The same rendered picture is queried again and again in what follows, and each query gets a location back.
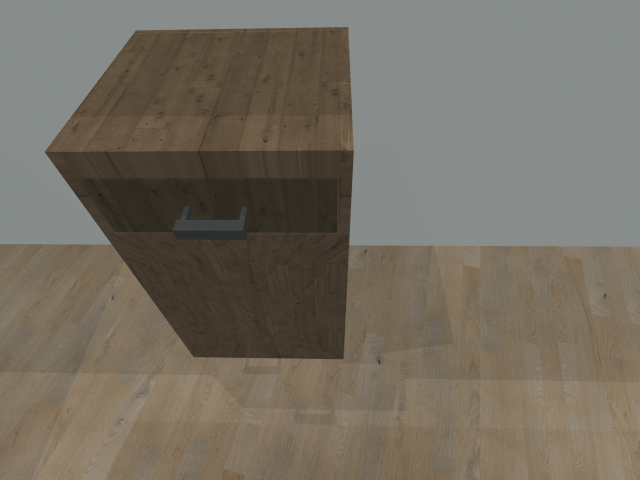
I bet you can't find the cabinet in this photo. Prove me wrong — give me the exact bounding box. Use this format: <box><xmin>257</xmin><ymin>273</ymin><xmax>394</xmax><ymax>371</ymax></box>
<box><xmin>45</xmin><ymin>27</ymin><xmax>354</xmax><ymax>359</ymax></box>

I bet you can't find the handle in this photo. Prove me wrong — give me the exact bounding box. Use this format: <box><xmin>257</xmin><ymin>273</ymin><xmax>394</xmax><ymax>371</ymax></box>
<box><xmin>172</xmin><ymin>206</ymin><xmax>248</xmax><ymax>240</ymax></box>

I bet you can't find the drawer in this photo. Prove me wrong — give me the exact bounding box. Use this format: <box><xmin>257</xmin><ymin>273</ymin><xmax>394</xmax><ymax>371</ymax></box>
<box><xmin>79</xmin><ymin>178</ymin><xmax>338</xmax><ymax>233</ymax></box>

